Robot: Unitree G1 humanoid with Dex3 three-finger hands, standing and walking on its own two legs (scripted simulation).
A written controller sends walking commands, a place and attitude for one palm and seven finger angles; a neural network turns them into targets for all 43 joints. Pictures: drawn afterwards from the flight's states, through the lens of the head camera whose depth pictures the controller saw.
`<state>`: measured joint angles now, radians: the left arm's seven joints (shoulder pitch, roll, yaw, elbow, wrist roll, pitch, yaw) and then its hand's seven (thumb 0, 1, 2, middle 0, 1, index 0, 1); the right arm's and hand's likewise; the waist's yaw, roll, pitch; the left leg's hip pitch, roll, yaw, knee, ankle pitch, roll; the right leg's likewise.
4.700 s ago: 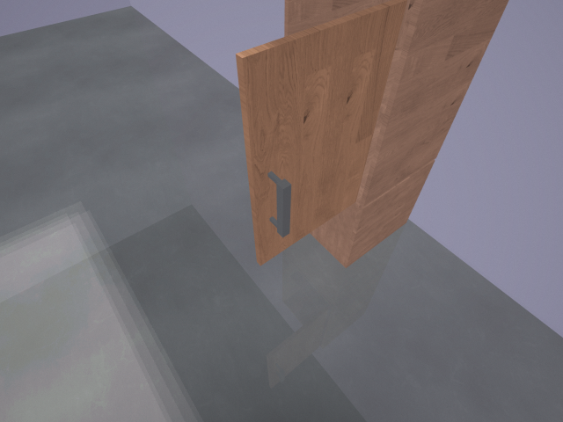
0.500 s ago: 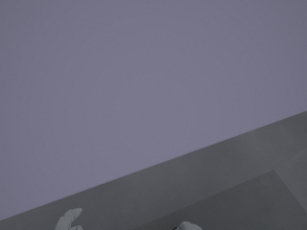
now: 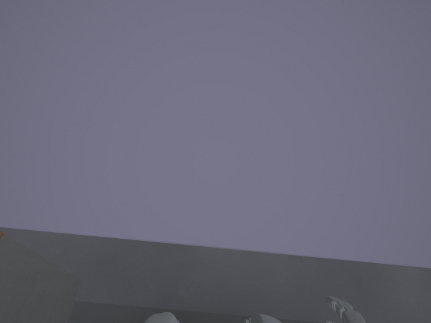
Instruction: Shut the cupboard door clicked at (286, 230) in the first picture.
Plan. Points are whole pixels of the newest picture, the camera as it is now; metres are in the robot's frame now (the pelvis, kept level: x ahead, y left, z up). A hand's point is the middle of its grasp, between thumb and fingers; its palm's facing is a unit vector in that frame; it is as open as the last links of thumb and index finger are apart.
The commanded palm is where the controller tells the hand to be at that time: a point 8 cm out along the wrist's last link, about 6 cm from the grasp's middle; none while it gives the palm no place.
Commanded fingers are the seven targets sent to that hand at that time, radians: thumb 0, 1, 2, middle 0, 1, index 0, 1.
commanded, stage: turn to face it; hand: left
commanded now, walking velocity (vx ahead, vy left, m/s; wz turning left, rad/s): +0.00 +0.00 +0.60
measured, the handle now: out of the picture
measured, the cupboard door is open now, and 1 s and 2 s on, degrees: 91 91 91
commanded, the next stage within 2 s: none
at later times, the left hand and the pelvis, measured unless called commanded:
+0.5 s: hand out of the picture +0.05 +0.14 -0.14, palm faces +0.28 -0.93 -0.25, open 7.3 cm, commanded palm none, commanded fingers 0.00 0.90 0.90 -0.20 -0.30 -0.20 -0.30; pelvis +0.03 -0.07 +0.02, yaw +19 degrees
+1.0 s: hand out of the picture +0.01 +0.15 -0.14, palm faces +0.56 -0.76 -0.33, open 7.3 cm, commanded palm none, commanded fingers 0.00 0.90 0.90 -0.20 -0.30 -0.20 -0.30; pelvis +0.05 -0.09 +0.00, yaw +36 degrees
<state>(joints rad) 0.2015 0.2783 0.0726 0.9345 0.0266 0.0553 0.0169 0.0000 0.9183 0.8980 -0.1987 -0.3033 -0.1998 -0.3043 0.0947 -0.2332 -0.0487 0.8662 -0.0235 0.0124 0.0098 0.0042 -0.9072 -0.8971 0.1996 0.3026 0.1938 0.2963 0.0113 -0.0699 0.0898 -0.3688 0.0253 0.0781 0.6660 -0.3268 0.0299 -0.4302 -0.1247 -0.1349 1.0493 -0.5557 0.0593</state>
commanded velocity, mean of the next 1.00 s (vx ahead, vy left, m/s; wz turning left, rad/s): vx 0.00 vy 0.00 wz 0.60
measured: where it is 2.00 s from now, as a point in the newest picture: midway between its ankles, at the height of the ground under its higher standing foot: outside the picture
